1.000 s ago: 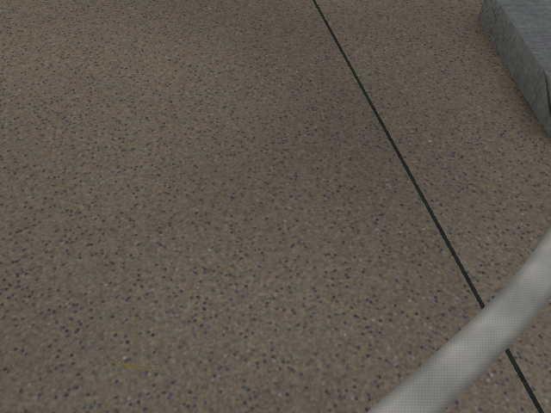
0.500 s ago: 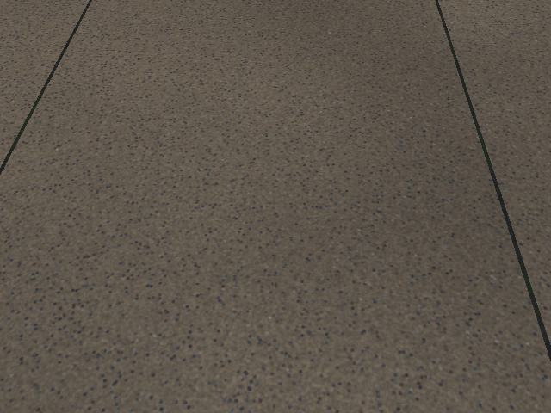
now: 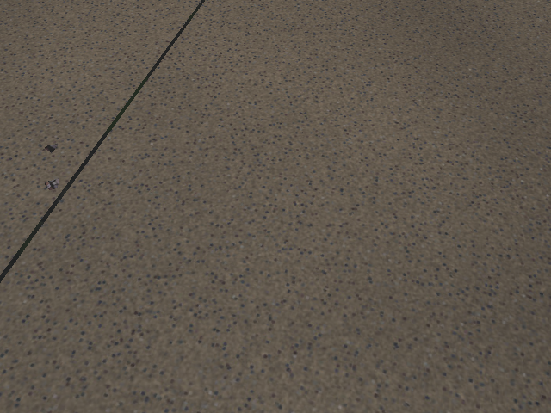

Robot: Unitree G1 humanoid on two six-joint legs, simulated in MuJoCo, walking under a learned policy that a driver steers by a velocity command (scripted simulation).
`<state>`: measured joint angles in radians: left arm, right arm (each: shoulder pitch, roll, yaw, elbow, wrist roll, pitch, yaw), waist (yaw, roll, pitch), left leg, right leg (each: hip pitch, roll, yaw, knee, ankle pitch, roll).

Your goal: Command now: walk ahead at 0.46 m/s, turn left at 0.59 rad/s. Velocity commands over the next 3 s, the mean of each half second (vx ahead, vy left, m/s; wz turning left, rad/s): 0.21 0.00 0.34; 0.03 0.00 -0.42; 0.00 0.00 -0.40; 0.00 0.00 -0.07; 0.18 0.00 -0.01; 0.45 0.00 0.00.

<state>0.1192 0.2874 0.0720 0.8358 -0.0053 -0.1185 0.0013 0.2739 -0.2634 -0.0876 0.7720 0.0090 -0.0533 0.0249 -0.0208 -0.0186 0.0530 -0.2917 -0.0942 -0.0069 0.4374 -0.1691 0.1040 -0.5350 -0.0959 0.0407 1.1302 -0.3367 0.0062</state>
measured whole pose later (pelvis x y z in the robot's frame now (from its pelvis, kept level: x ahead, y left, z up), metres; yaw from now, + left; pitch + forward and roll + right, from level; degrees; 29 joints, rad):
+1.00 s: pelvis +0.21 -0.04 -0.01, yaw -8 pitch +2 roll +0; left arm 0.13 0.30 0.08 0.66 -0.02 0.06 -0.03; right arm 0.18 -0.29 -0.08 0.70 0.01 0.01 -0.04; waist -0.02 0.01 0.04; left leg -0.24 0.11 0.11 0.54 -0.32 -0.04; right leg -0.35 -0.01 -0.04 0.64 -0.29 0.03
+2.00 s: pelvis +0.24 -0.03 -0.01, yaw -20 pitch -1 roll +0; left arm 0.21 0.23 0.04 0.75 0.01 0.02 0.02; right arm 0.21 -0.23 -0.02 0.69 -0.01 -0.02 0.00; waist 0.00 0.00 0.03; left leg -0.22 -0.02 -0.01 0.55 -0.31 0.01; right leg -0.24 0.04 0.12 0.56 -0.29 0.01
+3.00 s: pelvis +0.56 -0.12 -0.01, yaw -20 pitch +1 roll +0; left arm 0.37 0.28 0.04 0.85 -0.03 -0.08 0.00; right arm 0.14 -0.27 -0.04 0.71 0.00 -0.09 0.03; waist 0.03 -0.02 0.05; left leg -0.40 -0.04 0.06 0.52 -0.14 0.07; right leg -0.32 -0.02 0.05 1.19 -0.39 -0.03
